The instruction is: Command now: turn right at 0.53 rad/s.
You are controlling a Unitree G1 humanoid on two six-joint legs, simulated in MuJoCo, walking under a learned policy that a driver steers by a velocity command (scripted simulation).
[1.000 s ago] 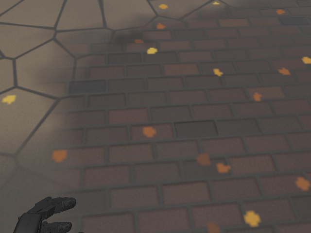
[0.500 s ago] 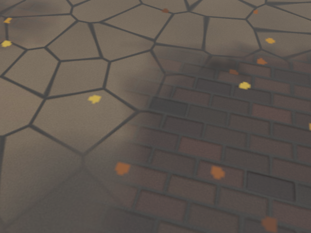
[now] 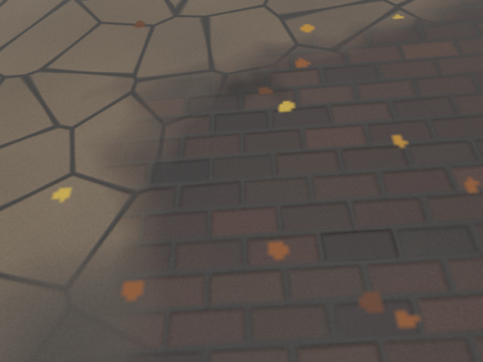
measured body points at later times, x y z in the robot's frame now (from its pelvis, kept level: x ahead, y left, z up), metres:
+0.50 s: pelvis +0.04 +0.02 +0.01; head +0.04 +0.02 +0.46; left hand +0.20 +0.27 -0.10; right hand +0.12 -0.27 -0.10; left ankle +0.03 +0.14 -0.73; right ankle +0.01 -0.07 -0.73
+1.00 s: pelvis +0.26 +0.02 -0.01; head +0.29 +0.03 +0.43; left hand +0.46 +0.29 -0.07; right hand +0.30 -0.27 -0.13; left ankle +0.04 +0.13 -0.69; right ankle +0.37 -0.08 -0.74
